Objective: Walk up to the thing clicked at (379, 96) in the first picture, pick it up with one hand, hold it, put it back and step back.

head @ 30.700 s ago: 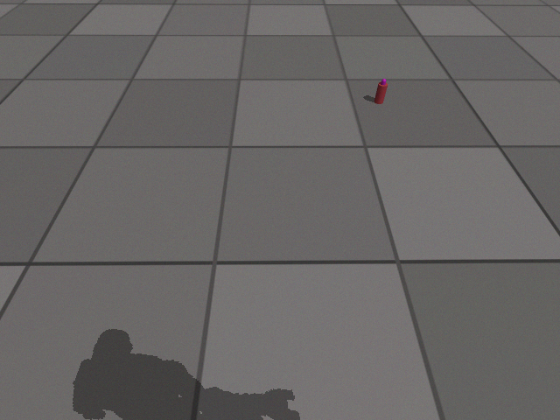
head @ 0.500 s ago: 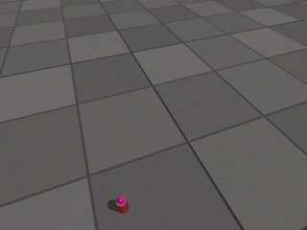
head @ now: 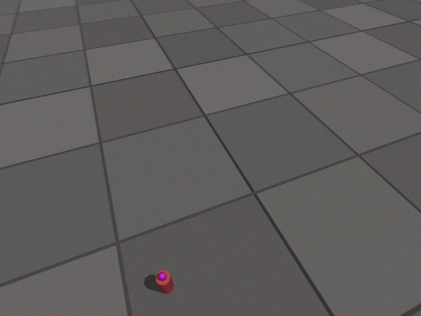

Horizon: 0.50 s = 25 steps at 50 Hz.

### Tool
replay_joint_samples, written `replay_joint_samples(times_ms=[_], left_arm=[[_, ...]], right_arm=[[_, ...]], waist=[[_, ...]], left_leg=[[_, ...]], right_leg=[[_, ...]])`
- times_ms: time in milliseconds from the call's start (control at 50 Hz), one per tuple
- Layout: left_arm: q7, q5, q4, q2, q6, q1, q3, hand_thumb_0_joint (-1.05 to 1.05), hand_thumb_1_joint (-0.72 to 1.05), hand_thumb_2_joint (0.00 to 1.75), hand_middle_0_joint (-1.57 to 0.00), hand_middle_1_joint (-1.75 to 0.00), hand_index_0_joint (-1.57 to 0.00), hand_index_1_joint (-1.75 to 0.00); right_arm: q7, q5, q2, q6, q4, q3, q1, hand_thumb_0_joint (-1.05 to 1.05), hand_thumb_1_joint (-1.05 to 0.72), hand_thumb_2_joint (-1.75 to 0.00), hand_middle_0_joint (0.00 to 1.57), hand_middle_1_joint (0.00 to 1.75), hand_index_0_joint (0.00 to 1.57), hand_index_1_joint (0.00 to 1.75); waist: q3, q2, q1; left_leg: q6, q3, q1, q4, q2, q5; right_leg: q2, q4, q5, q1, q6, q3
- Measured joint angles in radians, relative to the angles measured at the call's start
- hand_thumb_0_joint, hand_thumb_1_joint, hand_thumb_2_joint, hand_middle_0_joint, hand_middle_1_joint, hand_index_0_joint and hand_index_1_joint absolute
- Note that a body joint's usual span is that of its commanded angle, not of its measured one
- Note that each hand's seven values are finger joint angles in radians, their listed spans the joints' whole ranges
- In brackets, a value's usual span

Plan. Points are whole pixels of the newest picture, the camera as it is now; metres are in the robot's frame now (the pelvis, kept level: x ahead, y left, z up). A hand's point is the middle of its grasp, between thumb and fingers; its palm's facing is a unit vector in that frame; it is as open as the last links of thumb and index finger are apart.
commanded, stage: stand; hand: left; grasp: from the side
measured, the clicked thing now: (164, 281) +0.40 +0.22 -0.70
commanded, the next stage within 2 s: step back in 0.74 s
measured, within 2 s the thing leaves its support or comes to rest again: neither
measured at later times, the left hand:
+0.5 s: hand out of the picture +0.08 +0.25 -0.16, palm faces -0.02 -0.94 -0.34, open 7.4 cm
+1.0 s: hand out of the picture +0.08 +0.27 -0.17, palm faces -0.03 -0.92 -0.40, open 7.4 cm
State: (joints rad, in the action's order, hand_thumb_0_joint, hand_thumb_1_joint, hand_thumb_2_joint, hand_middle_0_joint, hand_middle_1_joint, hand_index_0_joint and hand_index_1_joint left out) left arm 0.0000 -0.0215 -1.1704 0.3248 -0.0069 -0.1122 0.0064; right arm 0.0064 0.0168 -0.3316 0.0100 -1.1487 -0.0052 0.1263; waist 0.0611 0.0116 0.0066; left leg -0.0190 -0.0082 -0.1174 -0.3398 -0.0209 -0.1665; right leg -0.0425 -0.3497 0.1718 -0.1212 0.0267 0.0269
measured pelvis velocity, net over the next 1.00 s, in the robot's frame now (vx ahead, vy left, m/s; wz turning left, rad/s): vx -0.03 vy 0.00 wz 0.00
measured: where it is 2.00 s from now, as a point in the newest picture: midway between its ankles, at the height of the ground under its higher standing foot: outside the picture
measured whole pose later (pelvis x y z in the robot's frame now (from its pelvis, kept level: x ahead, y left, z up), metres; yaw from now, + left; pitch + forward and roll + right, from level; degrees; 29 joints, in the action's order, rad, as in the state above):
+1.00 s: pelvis -0.03 +0.00 -0.02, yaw +0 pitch -2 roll +0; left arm 0.00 -0.01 -0.99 0.39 0.03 -0.08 0.05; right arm -0.01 0.00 -0.39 -0.05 -0.99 -0.06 0.06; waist 0.16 0.01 -0.01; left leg 0.01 0.00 -0.32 -0.60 -0.03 -0.25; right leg -0.04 -0.59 0.25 -0.32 0.01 0.02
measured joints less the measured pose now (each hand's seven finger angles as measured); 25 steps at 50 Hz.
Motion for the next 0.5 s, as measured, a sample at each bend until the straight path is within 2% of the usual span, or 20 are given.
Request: replay_joint_samples(times_ms=[500], left_arm=[[-0.003,0.001,0.011,0.009,-0.002,0.005,0.003,0.0,0.9,0.89,-0.2,-0.3,-0.2,-0.3]], right_arm=[[-0.003,-0.001,-0.008,0.0,-0.001,-0.003,-0.007,0.0,-0.9,-0.9,0.2,0.3,0.2,0.3]], waist=[[-0.008,-0.007,-0.004]], left_leg=[[-0.001,-0.001,0.008,0.016,-0.004,-0.005]], right_leg=[[0.004,0.027,-0.002,0.013,0.0,0.0]])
